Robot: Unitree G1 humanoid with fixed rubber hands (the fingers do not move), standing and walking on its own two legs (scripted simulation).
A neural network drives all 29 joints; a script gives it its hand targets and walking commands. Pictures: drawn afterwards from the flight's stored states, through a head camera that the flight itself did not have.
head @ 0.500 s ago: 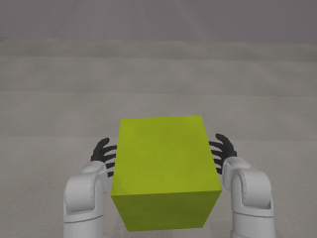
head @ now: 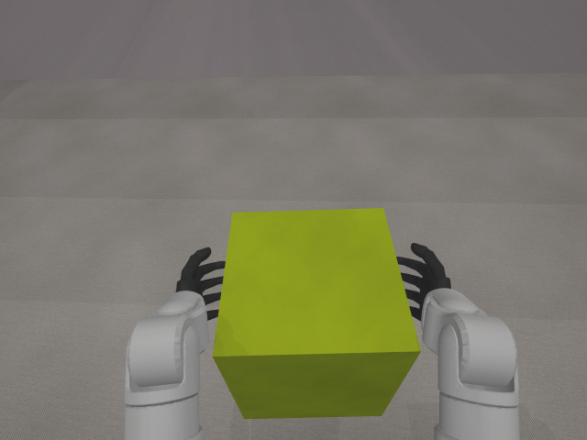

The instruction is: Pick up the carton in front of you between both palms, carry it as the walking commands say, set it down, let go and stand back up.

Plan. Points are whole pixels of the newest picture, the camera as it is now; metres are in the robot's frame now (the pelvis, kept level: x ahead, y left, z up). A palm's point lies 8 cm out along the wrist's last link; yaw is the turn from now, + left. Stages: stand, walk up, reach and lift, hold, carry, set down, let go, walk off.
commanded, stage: carry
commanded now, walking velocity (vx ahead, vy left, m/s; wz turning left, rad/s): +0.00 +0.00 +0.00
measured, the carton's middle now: (310, 318) +0.30 +0.00 +0.01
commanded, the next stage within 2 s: none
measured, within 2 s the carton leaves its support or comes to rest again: neither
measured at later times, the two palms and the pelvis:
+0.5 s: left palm (211, 190) +0.51 +0.16 +0.08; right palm (383, 182) +0.50 -0.14 +0.09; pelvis +0.23 +0.02 +0.01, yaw -2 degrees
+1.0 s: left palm (235, 184) +0.54 +0.13 +0.06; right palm (399, 182) +0.53 -0.17 +0.07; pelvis +0.27 -0.01 +0.01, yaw -3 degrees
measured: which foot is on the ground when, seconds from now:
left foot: up 0.00-0.28, down 0.30-1.00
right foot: down 0.00-1.00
